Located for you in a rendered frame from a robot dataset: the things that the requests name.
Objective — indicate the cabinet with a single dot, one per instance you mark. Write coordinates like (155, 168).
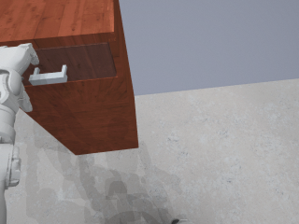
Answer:
(90, 115)

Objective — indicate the robot left upper arm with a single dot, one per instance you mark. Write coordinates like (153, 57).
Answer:
(10, 174)

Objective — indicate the robot left hand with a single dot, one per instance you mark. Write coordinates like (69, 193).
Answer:
(18, 59)

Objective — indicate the handle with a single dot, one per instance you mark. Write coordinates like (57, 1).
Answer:
(48, 78)

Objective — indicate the drawer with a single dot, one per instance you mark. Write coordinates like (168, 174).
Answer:
(83, 61)

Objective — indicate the robot left forearm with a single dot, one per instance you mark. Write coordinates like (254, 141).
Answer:
(10, 88)

